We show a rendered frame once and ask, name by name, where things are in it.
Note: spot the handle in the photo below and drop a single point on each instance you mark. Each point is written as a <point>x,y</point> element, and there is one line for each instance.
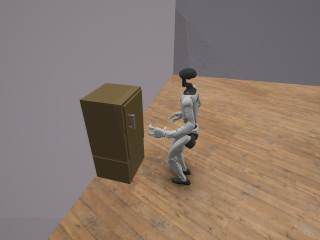
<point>132,121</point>

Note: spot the robot right thigh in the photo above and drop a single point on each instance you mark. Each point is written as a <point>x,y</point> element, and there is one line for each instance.
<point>176,139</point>

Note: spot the robot right foot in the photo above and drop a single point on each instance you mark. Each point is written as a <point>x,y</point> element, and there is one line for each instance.
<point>187,172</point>

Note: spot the robot right upper arm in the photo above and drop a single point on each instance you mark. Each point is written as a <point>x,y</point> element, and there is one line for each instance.
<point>199,101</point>

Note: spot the left robot forearm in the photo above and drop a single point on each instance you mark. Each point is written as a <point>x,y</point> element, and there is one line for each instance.
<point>178,132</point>

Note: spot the robot left hand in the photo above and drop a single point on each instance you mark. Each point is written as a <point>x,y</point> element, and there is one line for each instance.
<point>158,132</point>

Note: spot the cupboard door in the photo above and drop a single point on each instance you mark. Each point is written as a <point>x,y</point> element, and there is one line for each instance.
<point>133,106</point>

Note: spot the robot left upper arm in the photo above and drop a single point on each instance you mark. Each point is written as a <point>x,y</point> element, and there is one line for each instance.
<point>187,105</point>

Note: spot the robot right hand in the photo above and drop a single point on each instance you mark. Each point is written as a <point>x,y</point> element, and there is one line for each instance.
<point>178,114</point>

